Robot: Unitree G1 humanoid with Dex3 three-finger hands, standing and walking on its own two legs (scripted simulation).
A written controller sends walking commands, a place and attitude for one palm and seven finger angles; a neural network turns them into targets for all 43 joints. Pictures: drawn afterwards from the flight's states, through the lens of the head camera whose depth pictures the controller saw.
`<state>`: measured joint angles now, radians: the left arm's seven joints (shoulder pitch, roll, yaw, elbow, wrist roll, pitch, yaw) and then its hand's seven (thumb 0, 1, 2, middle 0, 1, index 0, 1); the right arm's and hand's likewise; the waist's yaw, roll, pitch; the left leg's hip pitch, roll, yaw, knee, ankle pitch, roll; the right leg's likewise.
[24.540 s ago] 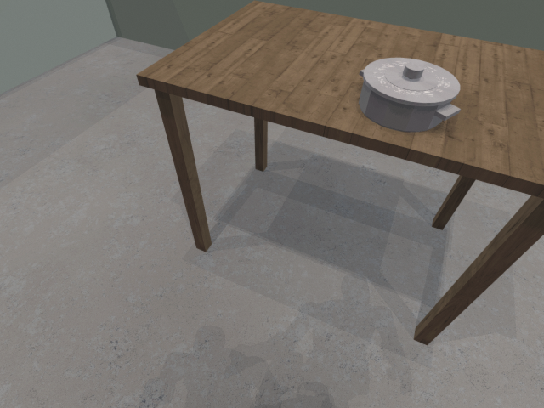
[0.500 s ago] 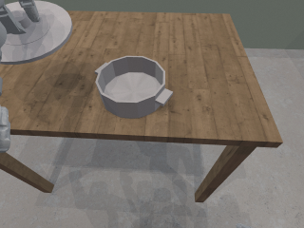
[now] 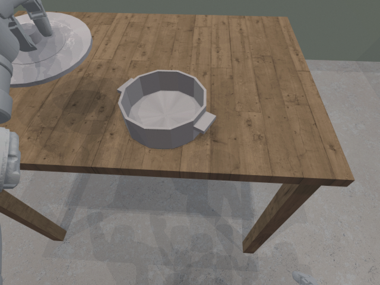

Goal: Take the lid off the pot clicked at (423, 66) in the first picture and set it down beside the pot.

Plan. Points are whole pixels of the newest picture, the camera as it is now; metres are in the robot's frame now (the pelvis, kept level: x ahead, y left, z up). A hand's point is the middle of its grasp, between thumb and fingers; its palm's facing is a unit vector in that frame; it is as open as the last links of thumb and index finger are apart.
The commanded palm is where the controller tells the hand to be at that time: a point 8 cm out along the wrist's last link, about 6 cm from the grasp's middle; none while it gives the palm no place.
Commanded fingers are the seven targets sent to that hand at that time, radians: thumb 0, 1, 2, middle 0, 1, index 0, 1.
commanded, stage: lower the lid onto the table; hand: left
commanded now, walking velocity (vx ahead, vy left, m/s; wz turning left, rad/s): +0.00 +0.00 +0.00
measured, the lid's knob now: (27, 34) +0.50 +0.28 +0.26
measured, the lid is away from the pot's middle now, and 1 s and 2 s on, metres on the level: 0.23 0.22 0.24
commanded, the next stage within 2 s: none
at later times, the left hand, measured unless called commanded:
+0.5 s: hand (33, 53) +0.47 +0.27 +0.25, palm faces -0.24 -0.13 -0.96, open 6.7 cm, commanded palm +0.45 +0.27 +0.32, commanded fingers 0.00 0.78 0.88 -0.92 -0.97 -0.90 -1.02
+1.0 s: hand (43, 71) +0.46 +0.26 +0.21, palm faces -0.30 -0.10 -0.95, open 6.7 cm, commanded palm +0.45 +0.27 +0.28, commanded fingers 0.00 0.78 0.88 -0.92 -0.97 -0.90 -1.02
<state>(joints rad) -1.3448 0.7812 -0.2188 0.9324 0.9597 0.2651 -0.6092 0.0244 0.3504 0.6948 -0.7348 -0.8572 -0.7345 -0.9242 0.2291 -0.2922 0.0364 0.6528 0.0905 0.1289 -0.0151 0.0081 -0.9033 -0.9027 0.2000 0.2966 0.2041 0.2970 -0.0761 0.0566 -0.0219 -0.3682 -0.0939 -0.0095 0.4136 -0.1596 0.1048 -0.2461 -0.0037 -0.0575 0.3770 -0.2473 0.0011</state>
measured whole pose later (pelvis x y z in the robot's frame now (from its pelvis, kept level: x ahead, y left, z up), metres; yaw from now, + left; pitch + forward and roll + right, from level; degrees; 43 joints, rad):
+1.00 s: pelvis +0.00 -0.01 +0.00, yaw +0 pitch +6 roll -2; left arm -1.15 0.77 -0.16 0.91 0.93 0.15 -0.57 0.03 0.35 0.69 -0.73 -0.86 -0.73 -0.92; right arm 0.23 -0.30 0.03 0.65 0.09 0.15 -0.02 0.01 -0.90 -0.90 0.20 0.30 0.20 0.30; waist -0.09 0.05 -0.01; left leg -0.37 -0.08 -0.02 0.45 -0.18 0.09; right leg -0.24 0.01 -0.06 0.39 -0.25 -0.01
